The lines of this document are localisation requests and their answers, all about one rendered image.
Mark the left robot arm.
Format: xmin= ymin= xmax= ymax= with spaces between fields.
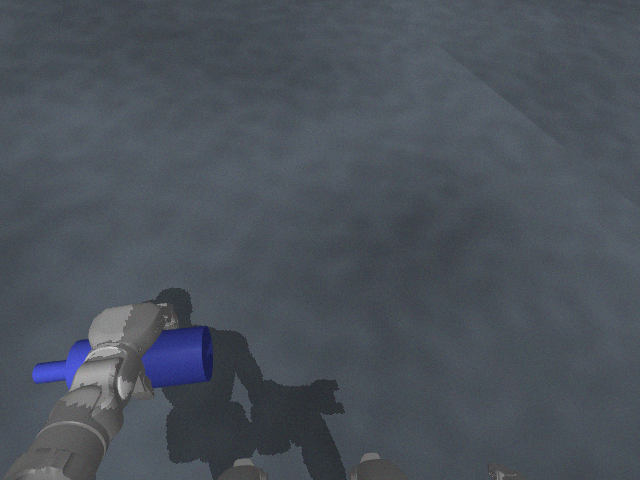
xmin=2 ymin=343 xmax=142 ymax=480

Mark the left robot hand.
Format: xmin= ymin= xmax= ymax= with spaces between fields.
xmin=88 ymin=302 xmax=179 ymax=400

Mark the bottle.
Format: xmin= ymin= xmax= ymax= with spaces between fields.
xmin=32 ymin=326 xmax=213 ymax=389

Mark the right robot hand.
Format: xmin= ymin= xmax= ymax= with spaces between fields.
xmin=487 ymin=462 xmax=527 ymax=480

